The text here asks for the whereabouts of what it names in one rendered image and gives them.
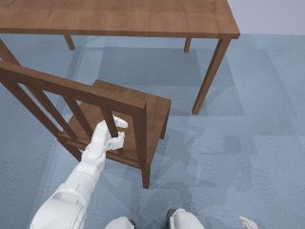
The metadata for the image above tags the left robot forearm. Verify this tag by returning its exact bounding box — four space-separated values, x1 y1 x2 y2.
29 142 107 229

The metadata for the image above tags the chair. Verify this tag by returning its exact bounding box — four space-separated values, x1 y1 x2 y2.
0 60 172 189

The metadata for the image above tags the table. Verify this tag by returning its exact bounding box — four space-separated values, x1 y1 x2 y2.
0 0 241 115

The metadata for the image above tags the robot right shin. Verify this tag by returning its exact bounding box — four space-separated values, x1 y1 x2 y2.
173 209 186 215

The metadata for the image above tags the right robot foot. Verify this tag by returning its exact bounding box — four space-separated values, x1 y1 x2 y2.
166 208 176 229

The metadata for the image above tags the left robot hand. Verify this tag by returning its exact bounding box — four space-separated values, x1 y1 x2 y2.
91 115 128 151

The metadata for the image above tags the robot left upper arm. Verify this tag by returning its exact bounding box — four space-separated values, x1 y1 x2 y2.
31 198 87 229

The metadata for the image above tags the right robot hand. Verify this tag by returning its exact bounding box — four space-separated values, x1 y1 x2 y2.
238 217 257 229

